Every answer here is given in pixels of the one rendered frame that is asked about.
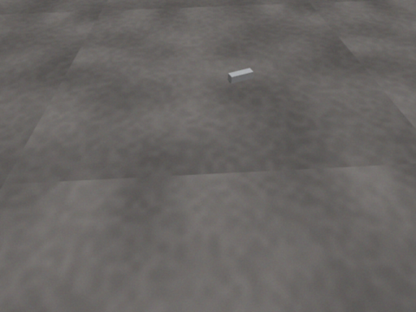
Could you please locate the carton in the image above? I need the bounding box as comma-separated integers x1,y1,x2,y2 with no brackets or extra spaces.
228,68,254,84

